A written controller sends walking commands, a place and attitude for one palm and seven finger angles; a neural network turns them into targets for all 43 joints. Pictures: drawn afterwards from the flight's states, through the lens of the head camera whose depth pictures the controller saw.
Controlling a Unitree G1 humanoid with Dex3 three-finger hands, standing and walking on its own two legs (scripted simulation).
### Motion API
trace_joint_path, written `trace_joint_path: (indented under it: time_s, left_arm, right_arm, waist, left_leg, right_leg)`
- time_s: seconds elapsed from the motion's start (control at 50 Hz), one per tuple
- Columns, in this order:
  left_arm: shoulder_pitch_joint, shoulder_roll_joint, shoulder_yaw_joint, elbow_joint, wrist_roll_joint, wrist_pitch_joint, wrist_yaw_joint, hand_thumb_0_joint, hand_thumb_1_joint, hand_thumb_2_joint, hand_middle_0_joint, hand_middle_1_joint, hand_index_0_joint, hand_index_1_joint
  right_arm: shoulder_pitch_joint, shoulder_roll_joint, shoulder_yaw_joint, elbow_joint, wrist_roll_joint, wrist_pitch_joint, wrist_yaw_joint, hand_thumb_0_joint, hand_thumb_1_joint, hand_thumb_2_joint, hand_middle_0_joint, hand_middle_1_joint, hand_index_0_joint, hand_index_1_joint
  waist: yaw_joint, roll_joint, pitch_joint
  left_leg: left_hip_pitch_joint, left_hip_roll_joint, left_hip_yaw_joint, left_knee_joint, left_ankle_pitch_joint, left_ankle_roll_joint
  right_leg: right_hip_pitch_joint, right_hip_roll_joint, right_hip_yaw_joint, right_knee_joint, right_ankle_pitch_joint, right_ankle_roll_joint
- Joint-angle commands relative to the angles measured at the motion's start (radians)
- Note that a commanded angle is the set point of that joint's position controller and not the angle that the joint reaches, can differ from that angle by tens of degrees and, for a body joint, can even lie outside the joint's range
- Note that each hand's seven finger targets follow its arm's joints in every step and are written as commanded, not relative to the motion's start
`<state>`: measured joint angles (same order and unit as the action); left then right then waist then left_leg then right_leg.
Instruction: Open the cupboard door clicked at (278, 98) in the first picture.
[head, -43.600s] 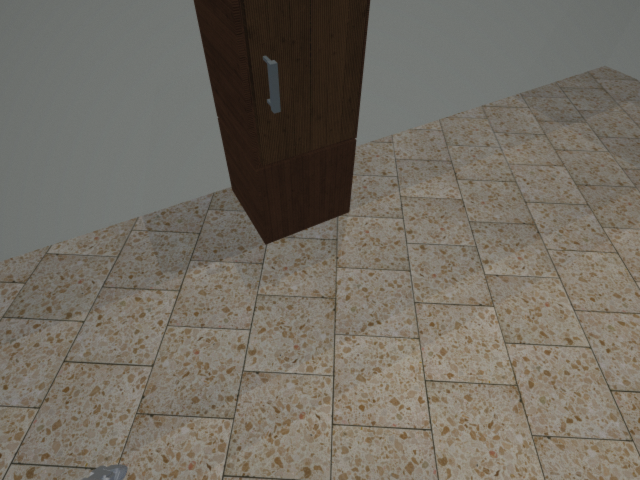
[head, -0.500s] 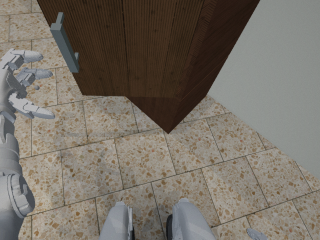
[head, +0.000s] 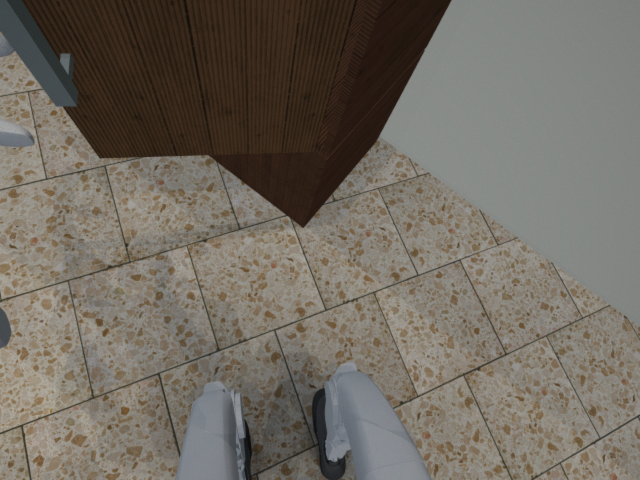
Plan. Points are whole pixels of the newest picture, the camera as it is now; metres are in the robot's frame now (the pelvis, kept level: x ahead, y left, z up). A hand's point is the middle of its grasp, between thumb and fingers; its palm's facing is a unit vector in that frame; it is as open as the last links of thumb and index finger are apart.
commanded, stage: move the hooked fingers beside the handle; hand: left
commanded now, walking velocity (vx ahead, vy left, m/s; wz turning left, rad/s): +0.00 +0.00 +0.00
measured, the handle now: (36, 33) +0.59 +0.25 +0.07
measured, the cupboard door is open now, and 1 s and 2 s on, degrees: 44 44 44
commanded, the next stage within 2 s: slide the fingers in behind the handle in 0.84 s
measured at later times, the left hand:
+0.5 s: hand out of the picture +0.54 +0.30 +0.06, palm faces +0.03 -1.00 -0.02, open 14.0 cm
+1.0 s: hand out of the picture +0.54 +0.30 +0.07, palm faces +0.03 -1.00 -0.03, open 14.0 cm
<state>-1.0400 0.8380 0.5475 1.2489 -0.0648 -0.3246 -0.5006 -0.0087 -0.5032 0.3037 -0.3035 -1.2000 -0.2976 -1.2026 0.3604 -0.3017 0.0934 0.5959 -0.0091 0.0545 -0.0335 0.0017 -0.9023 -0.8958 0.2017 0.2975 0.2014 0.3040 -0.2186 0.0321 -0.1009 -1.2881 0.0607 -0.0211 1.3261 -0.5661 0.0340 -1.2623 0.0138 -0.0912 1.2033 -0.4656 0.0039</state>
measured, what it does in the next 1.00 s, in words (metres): stands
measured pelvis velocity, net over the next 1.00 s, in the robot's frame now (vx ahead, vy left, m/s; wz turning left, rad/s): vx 0.01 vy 0.01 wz -0.01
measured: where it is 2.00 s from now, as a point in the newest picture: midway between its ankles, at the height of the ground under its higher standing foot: (285, 463)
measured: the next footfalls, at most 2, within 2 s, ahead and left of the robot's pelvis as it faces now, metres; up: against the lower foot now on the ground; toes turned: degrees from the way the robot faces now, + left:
none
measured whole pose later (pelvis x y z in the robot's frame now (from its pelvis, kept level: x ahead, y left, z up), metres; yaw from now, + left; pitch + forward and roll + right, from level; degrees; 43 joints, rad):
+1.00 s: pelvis +0.01 +0.01 +0.01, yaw -1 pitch +30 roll -7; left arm -1.00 0.82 0.56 1.21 -0.06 -0.34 -0.49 -0.01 -0.50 0.30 -0.30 -1.20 -0.30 -1.20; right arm 0.35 -0.28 0.10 0.58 -0.02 0.09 -0.01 0.00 -0.90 -0.90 0.20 0.30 0.20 0.30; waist -0.22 0.03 -0.10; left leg -1.27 0.07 -0.03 1.31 -0.58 0.04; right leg -1.23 0.02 -0.09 1.17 -0.47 0.01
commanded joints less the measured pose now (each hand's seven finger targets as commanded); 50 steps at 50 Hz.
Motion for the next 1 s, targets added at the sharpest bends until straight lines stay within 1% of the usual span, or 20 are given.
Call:
trace_joint_path:
  time_s: [0.0, 0.02, 0.08, 0.12, 0.18, 0.2, 0.24, 0.3, 0.36, 0.4, 0.44, 0.48, 0.5, 0.62, 0.7, 0.8, 0.82, 0.88, 0.92, 0.98]
  left_arm:
    - [-0.447, 0.342, 0.037, -0.2, -0.007, -0.043, 0.014, 0.0, -0.5, 0.3, -0.3, -1.2, -0.3, -1.2]
    - [-0.452, 0.369, 0.046, -0.205, 0.004, -0.042, 0.019, 0.0, -0.5, 0.3, -0.3, -1.2, -0.3, -1.2]
    - [-0.368, 0.346, 0.054, -0.215, 0.005, -0.042, 0.019, 0.0, -0.5, 0.3, -0.3, -1.2, -0.3, -1.2]
    - [-0.364, 0.312, 0.031, -0.218, -0.001, -0.034, 0.013, 0.0, -0.5, 0.3, -0.3, -1.2, -0.3, -1.2]
    - [-0.373, 0.351, 0.055, -0.197, -0.003, -0.027, 0.011, 0.0, -0.5, 0.3, -0.3, -1.2, -0.3, -1.2]
    - [-0.396, 0.354, 0.046, -0.228, 0.0, -0.032, 0.013, 0.0, -0.5, 0.3, -0.3, -1.2, -0.3, -1.2]
    - [-0.385, 0.375, 0.079, -0.273, -0.003, -0.049, 0.02, 0.0, -0.5, 0.3, -0.3, -1.2, -0.3, -1.2]
    - [-0.37, 0.334, 0.057, -0.249, -0.011, -0.057, 0.018, 0.0, -0.5, 0.3, -0.3, -1.2, -0.3, -1.2]
    - [-0.344, 0.332, 0.05, -0.235, -0.006, -0.046, 0.015, 0.0, -0.5, 0.3, -0.3, -1.2, -0.3, -1.2]
    - [-0.364, 0.309, 0.035, -0.26, -0.009, -0.051, 0.012, 0.0, -0.5, 0.3, -0.3, -1.2, -0.3, -1.2]
    - [-0.341, 0.319, 0.049, -0.252, -0.015, -0.05, 0.012, 0.0, -0.5, 0.3, -0.3, -1.2, -0.3, -1.2]
    - [-0.341, 0.27, 0.021, -0.264, -0.024, -0.056, 0.006, 0.0, -0.5, 0.3, -0.3, -1.2, -0.3, -1.2]
    - [-0.332, 0.296, 0.045, -0.266, -0.024, -0.058, 0.01, 0.0, -0.5, 0.3, -0.3, -1.2, -0.3, -1.2]
    - [-0.338, 0.232, 0.006, -0.278, -0.028, -0.064, 0.023, 0.0, -0.5, 0.3, -0.3, -1.2, -0.3, -1.2]
    - [-0.372, 0.265, 0.024, -0.255, -0.021, -0.067, 0.04, 0.0, -0.5, 0.3, -0.3, -1.2, -0.3, -1.2]
    - [-0.355, 0.313, 0.052, -0.243, -0.013, -0.079, 0.039, 0.0, -0.5, 0.3, -0.3, -1.2, -0.3, -1.2]
    - [-0.337, 0.329, 0.061, -0.248, -0.011, -0.08, 0.035, 0.0, -0.5, 0.3, -0.3, -1.2, -0.3, -1.2]
    - [-0.331, 0.301, 0.042, -0.244, -0.017, -0.078, 0.02, 0.0, -0.5, 0.3, -0.3, -1.2, -0.3, -1.2]
    - [-0.336, 0.294, 0.038, -0.27, -0.024, -0.078, 0.012, 0.0, -0.5, 0.3, -0.3, -1.2, -0.3, -1.2]
    - [-0.31, 0.244, 0.019, -0.248, -0.042, -0.067, 0.005, 0.0, -0.5, 0.3, -0.3, -1.2, -0.3, -1.2]
  right_arm:
    - [0.217, -0.214, -0.071, -0.03, -0.005, 0.001, -0.01, 0.0, -0.9, -0.9, 0.2, 0.3, 0.2, 0.3]
    - [0.223, -0.216, -0.069, -0.027, -0.007, 0.005, -0.01, 0.0, -0.9, -0.9, 0.2, 0.3, 0.2, 0.3]
    - [0.239, -0.21, -0.074, -0.039, -0.013, 0.014, 0.0, 0.0, -0.9, -0.9, 0.2, 0.3, 0.2, 0.3]
    - [0.235, -0.208, -0.076, -0.036, -0.012, 0.023, 0.004, 0.0, -0.9, -0.9, 0.2, 0.3, 0.2, 0.3]
    - [0.231, -0.209, -0.07, -0.041, -0.009, 0.027, 0.001, 0.0, -0.9, -0.9, 0.2, 0.3, 0.2, 0.3]
    - [0.231, -0.21, -0.068, -0.041, -0.009, 0.027, 0.001, 0.0, -0.9, -0.9, 0.2, 0.3, 0.2, 0.3]
    - [0.237, -0.208, -0.076, -0.038, -0.014, 0.027, 0.004, 0.0, -0.9, -0.9, 0.2, 0.3, 0.2, 0.3]
    - [0.233, -0.206, -0.078, -0.03, -0.012, 0.029, 0.01, 0.0, -0.9, -0.9, 0.2, 0.3, 0.2, 0.3]
    - [0.23, -0.205, -0.075, -0.033, -0.011, 0.032, 0.01, 0.0, -0.9, -0.9, 0.2, 0.3, 0.2, 0.3]
    - [0.231, -0.204, -0.078, -0.031, -0.012, 0.033, 0.011, 0.0, -0.9, -0.9, 0.2, 0.3, 0.2, 0.3]
    - [0.231, -0.208, -0.08, -0.03, -0.013, 0.035, 0.009, 0.0, -0.9, -0.9, 0.2, 0.3, 0.2, 0.3]
    - [0.231, -0.201, -0.083, -0.03, -0.012, 0.034, 0.012, 0.0, -0.9, -0.9, 0.2, 0.3, 0.2, 0.3]
    - [0.233, -0.207, -0.085, -0.028, -0.012, 0.037, 0.01, 0.0, -0.9, -0.9, 0.2, 0.3, 0.2, 0.3]
    - [0.225, -0.2, -0.088, -0.026, -0.013, 0.041, 0.015, 0.0, -0.9, -0.9, 0.2, 0.3, 0.2, 0.3]
    - [0.217, -0.201, -0.082, -0.028, -0.013, 0.039, 0.011, 0.0, -0.9, -0.9, 0.2, 0.3, 0.2, 0.3]
    - [0.212, -0.201, -0.078, -0.035, -0.014, 0.032, 0.009, 0.0, -0.9, -0.9, 0.2, 0.3, 0.2, 0.3]
    - [0.209, -0.2, -0.077, -0.039, -0.014, 0.031, 0.01, 0.0, -0.9, -0.9, 0.2, 0.3, 0.2, 0.3]
    - [0.207, -0.198, -0.077, -0.04, -0.01, 0.032, 0.011, 0.0, -0.9, -0.9, 0.2, 0.3, 0.2, 0.3]
    - [0.211, -0.199, -0.081, -0.038, -0.009, 0.035, 0.012, 0.0, -0.9, -0.9, 0.2, 0.3, 0.2, 0.3]
    - [0.214, -0.197, -0.083, -0.036, -0.006, 0.035, 0.012, 0.0, -0.9, -0.9, 0.2, 0.3, 0.2, 0.3]
  waist:
    - [-0.02, 0.249, -0.585]
    - [-0.016, 0.26, -0.592]
    - [0.007, 0.278, -0.633]
    - [-0.007, 0.265, -0.61]
    - [-0.012, 0.221, -0.556]
    - [-0.009, 0.267, -0.572]
    - [0.005, 0.294, -0.624]
    - [-0.009, 0.281, -0.594]
    - [-0.005, 0.277, -0.568]
    - [-0.008, 0.306, -0.587]
    - [-0.006, 0.277, -0.577]
    - [-0.009, 0.304, -0.583]
    - [-0.002, 0.293, -0.586]
    - [-0.005, 0.3, -0.579]
    - [-0.016, 0.262, -0.548]
    - [-0.007, 0.259, -0.573]
    - [0.008, 0.272, -0.583]
    - [-0.003, 0.267, -0.572]
    - [0.004, 0.293, -0.606]
    - [-0.006, 0.244, -0.582]
  left_leg:
    - [0.498, -0.004, -0.086, -0.139, 0.512, -0.005]
    - [0.505, -0.004, -0.09, -0.139, 0.519, -0.007]
    - [0.563, -0.001, -0.099, -0.146, 0.602, -0.015]
    - [0.548, 0.002, -0.09, -0.145, 0.582, -0.012]
    - [0.479, -0.002, -0.083, -0.151, 0.503, 0.0]
    - [0.502, -0.001, -0.085, -0.156, 0.519, -0.004]
    - [0.562, 0.002, -0.093, -0.155, 0.58, -0.014]
    - [0.572, 0.006, -0.096, -0.153, 0.587, -0.017]
    - [0.554, 0.002, -0.092, -0.163, 0.571, -0.014]
    - [0.6, 0.006, -0.099, -0.159, 0.614, -0.02]
    - [0.595, 0.007, -0.104, -0.163, 0.609, -0.022]
    - [0.632, 0.008, -0.108, -0.16, 0.657, -0.025]
    - [0.638, 0.011, -0.11, -0.162, 0.669, -0.032]
    - [0.675, 0.011, -0.121, -0.173, 0.685, -0.043]
    - [0.598, 0.004, -0.104, -0.166, 0.602, -0.027]
    - [0.556, -0.001, -0.091, -0.154, 0.591, -0.019]
    - [0.551, -0.002, -0.087, -0.155, 0.591, -0.019]
    - [0.559, 0.0, -0.088, -0.151, 0.594, -0.015]
    - [0.597, 0.003, -0.095, -0.154, 0.63, -0.023]
    - [0.578, 0.001, -0.094, -0.153, 0.615, -0.015]
  right_leg:
    - [0.199, 0.038, 0.03, -0.113, 0.25, -0.022]
    - [0.2, 0.038, 0.028, -0.112, 0.249, -0.024]
    - [0.205, 0.041, 0.019, -0.106, 0.279, -0.03]
    - [0.204, 0.041, 0.023, -0.119, 0.279, -0.022]
    - [0.224, 0.045, 0.025, -0.125, 0.256, -0.024]
    - [0.217, 0.044, 0.025, -0.124, 0.256, -0.025]
    - [0.22, 0.044, 0.021, -0.122, 0.275, -0.027]
    - [0.192, 0.047, 0.019, -0.125, 0.27, -0.026]
    - [0.207, 0.047, 0.018, -0.131, 0.265, -0.026]
    - [0.181, 0.046, 0.015, -0.129, 0.272, -0.027]
    - [0.186, 0.047, 0.011, -0.132, 0.267, -0.026]
    - [0.163, 0.047, 0.011, -0.13, 0.28, -0.03]
    - [0.164, 0.046, 0.009, -0.131, 0.277, -0.027]
    - [0.146, 0.046, 0.003, -0.138, 0.263, -0.028]
    - [0.178, 0.047, 0.011, -0.137, 0.263, -0.027]
    - [0.222, 0.047, 0.019, -0.125, 0.287, -0.028]
    - [0.246, 0.046, 0.023, -0.125, 0.294, -0.03]
    - [0.223, 0.048, 0.02, -0.123, 0.293, -0.031]
    - [0.218, 0.047, 0.019, -0.124, 0.297, -0.028]
    - [0.217, 0.049, 0.018, -0.129, 0.301, -0.028]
